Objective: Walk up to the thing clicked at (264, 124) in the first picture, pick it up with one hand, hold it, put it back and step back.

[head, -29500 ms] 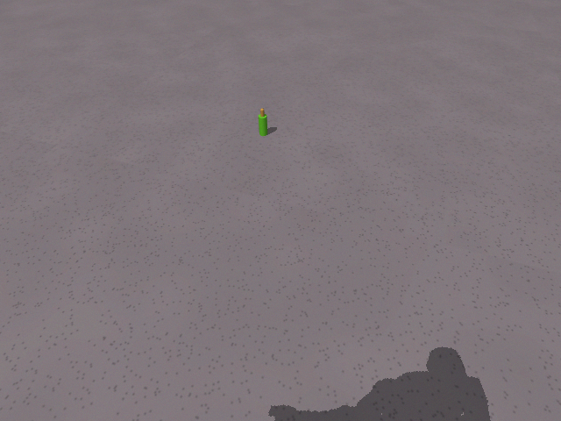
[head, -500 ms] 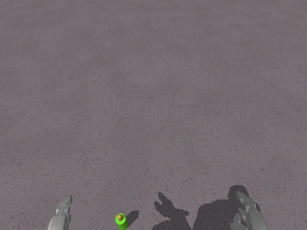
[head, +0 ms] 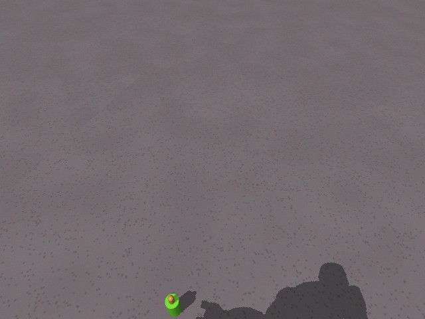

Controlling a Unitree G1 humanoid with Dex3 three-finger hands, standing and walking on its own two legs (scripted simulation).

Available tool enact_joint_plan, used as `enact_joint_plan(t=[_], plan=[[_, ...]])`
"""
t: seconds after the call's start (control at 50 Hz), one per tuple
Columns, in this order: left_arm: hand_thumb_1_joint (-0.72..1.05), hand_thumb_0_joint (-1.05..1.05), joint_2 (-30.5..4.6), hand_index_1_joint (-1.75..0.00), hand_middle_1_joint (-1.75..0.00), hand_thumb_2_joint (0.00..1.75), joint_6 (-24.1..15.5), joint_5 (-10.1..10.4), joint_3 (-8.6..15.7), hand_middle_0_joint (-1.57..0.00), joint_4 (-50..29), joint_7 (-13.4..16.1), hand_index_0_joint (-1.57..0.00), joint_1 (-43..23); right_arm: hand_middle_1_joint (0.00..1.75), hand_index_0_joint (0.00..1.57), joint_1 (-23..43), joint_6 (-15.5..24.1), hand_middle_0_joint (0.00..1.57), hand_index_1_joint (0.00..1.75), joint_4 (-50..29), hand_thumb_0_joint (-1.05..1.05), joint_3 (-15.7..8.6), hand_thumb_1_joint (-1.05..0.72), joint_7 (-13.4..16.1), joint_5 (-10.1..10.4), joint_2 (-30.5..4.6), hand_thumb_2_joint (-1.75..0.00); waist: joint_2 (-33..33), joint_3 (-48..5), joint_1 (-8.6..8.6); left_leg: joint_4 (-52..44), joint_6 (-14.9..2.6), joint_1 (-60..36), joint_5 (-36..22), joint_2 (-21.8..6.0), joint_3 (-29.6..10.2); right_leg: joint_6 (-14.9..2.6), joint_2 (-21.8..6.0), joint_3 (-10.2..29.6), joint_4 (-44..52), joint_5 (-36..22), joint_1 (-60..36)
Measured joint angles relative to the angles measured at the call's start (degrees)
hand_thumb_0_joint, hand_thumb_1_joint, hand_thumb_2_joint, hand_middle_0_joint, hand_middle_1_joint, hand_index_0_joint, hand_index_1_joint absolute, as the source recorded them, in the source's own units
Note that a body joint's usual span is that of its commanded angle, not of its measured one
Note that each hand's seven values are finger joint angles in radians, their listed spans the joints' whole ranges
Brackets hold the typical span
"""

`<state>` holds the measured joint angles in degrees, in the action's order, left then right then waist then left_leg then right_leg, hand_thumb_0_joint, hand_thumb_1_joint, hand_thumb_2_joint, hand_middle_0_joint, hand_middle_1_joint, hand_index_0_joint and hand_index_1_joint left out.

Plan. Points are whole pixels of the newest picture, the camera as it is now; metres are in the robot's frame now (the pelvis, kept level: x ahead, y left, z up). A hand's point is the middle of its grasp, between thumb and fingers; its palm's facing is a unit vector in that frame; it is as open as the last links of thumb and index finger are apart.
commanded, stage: stand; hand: left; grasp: from the side
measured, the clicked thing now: (172, 303) +0.34 +0.16 -0.66
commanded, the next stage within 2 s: step back in 1.90 s
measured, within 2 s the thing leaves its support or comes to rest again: neither
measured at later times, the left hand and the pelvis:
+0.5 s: hand out of the picture +0.04 +0.25 -0.13, palm faces +0.00 -0.94 -0.34, open 7.4 cm; pelvis -0.01 +0.00 +0.03, yaw +0 degrees
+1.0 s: hand out of the picture +0.06 +0.24 -0.13, palm faces -0.01 -0.94 -0.34, open 7.4 cm; pelvis -0.01 -0.01 +0.03, yaw +0 degrees
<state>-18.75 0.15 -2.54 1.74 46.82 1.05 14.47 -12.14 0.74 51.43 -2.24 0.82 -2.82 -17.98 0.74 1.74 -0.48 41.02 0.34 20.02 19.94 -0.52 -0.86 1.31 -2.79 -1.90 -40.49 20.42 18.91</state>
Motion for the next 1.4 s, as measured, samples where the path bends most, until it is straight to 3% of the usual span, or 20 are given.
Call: enact_joint_plan(t=[0.24,0.48,1.4], plan=[[0.9,0.01,0.83,-0.3,-0.3,0.9,-0.25,0.88,-0.93,-0.21,11.48,-0.22,-0.2,-2.17,0.3,0.2,1.81,-0.57,0.2,0.3,7.45,0.01,1.53,-0.9,-0.25,0.85,1.29,-0.9,-0.88,1.18,-0.33,-11.59,-0.25,-7.56,-6.12,0.46,0.05,0.52,-0.29,-0.29,11.88,-6.27,-7.76],[0.9,0.01,0.74,-0.3,-0.3,0.9,-0.86,0.99,-1.29,-0.21,17.2,-0.38,-0.2,-4.55,0.3,0.2,3.77,-0.53,0.2,0.3,11.41,0.01,1.55,-0.9,-0.39,1.46,0.43,-0.9,-1.8,1.76,-0.17,-17.66,0.12,-11.23,-9.61,0.32,-0.19,0.34,-0.07,-0.66,17.4,-9.36,-11.25],[0.9,0.01,0.01,-0.3,-0.3,0.9,-0.93,1.66,-0.99,-0.21,19.72,-1.13,-0.2,-7.92,0.3,0.2,5.1,-0.27,0.2,0.3,14.39,0.01,2.09,-0.9,-0.65,1.77,-1.21,-0.9,-1.3,1.56,0.54,-21.88,0.78,-13.16,-10.45,-0.59,0.26,-0.2,0.88,-0.3,21.5,-10.36,-12.82]])
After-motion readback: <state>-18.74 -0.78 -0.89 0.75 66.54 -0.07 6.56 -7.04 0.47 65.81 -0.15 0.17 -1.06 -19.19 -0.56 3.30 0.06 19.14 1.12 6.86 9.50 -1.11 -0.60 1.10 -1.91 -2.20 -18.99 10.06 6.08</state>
